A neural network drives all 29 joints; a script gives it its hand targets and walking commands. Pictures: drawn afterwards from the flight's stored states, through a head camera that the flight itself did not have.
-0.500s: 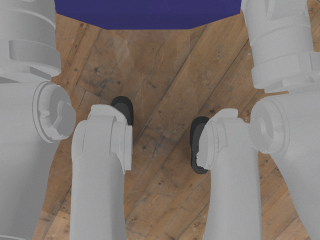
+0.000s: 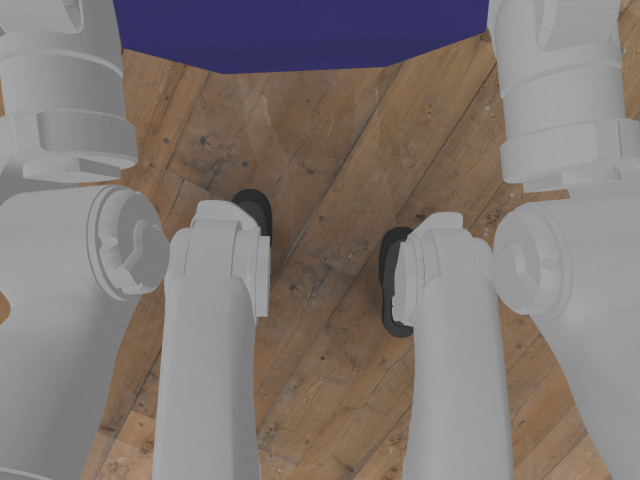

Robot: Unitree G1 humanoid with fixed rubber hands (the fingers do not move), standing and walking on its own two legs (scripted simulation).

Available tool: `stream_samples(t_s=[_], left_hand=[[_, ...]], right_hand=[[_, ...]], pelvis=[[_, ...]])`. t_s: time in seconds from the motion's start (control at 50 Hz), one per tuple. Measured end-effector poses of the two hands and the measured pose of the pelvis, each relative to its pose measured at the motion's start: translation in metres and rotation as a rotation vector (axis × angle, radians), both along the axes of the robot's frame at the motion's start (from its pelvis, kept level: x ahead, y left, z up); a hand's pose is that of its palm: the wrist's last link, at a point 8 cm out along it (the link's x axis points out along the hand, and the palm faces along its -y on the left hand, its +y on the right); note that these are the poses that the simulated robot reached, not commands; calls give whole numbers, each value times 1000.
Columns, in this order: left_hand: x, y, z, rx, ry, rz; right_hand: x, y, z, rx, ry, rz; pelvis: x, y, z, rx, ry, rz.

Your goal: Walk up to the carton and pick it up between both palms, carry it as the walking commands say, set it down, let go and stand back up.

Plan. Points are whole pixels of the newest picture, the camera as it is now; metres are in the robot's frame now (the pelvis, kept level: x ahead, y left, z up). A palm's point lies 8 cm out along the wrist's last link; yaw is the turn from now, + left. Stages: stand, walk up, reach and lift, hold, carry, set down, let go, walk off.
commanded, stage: reach and lift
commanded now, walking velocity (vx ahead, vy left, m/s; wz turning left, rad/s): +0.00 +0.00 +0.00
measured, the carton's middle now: out of the picture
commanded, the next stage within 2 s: none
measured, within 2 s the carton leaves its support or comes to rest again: neither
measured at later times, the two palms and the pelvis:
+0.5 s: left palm out of the picture +0.55 +0.21 -0.06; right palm out of the picture +0.55 -0.09 -0.07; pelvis -0.02 +0.00 +0.04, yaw +0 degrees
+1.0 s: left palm out of the picture +0.52 +0.21 +0.01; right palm out of the picture +0.53 -0.09 +0.01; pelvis -0.02 +0.00 +0.10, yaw +0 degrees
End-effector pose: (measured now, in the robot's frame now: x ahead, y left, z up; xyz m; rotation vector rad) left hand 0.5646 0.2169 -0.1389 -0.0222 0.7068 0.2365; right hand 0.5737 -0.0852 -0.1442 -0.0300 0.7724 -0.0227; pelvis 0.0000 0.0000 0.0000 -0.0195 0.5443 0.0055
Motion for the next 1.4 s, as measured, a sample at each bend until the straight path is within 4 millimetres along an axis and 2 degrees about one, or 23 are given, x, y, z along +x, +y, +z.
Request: stream_samples(t_s=[0.2,0.4,0.58,0.98,1.16,1.4], left_hand=[[-9,2,29,-19,-8,10],[-15,-4,65,-5,-25,9],[-21,-8,88,2,-22,3],[-44,-7,146,-13,-35,14],[-54,-9,166,-7,-22,15],[-66,-12,210,3,-38,12]], right_hand=[[-10,2,31,-10,-7,1],[-15,-4,64,5,-25,-8],[-26,-7,83,9,-22,-10],[-42,-6,151,-10,-38,-4],[-52,-8,168,3,-24,-13],[-66,-11,209,20,-40,-23]], pelvis=[[-10,2,17,-6,-30,1],[-15,0,34,-1,-67,3],[-16,0,51,1,-90,3],[-21,3,93,-4,-168,7],[-20,2,114,-2,-187,10],[-19,1,145,2,-238,14]])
